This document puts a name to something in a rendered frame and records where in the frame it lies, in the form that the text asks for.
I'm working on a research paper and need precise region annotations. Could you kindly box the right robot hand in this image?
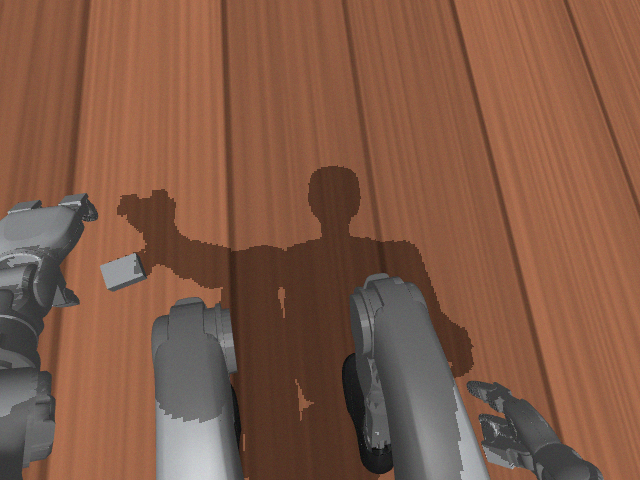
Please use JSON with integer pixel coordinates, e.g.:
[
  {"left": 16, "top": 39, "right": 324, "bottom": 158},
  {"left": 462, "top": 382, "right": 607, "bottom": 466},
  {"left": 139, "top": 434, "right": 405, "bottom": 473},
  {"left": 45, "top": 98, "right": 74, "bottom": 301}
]
[{"left": 466, "top": 381, "right": 562, "bottom": 475}]

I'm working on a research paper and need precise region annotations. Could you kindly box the left robot hand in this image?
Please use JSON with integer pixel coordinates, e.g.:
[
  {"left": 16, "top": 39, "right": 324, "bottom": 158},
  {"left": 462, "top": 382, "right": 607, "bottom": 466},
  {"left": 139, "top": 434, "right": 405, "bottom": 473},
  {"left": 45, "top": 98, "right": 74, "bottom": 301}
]
[{"left": 0, "top": 193, "right": 98, "bottom": 307}]

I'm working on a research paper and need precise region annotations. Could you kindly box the left robot arm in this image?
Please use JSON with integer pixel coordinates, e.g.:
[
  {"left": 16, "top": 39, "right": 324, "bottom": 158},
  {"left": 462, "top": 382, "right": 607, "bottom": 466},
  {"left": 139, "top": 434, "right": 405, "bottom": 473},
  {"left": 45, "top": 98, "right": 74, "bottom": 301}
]
[{"left": 0, "top": 249, "right": 61, "bottom": 480}]

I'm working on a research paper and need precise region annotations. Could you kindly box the right robot arm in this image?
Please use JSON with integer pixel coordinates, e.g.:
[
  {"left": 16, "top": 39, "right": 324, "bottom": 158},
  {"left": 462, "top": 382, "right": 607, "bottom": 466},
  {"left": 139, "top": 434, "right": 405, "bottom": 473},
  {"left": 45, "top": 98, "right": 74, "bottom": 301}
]
[{"left": 533, "top": 443, "right": 604, "bottom": 480}]

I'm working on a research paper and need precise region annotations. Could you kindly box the right robot foot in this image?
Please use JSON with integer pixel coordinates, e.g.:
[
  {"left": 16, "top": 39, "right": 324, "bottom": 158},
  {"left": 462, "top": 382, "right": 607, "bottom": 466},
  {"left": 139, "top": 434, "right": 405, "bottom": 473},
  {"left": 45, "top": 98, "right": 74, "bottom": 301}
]
[{"left": 342, "top": 353, "right": 393, "bottom": 474}]

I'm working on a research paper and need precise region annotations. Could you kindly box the small box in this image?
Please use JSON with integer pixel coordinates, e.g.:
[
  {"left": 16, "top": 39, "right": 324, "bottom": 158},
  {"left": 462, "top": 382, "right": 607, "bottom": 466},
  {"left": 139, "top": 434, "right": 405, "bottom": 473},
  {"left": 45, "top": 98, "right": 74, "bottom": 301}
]
[{"left": 100, "top": 253, "right": 147, "bottom": 292}]

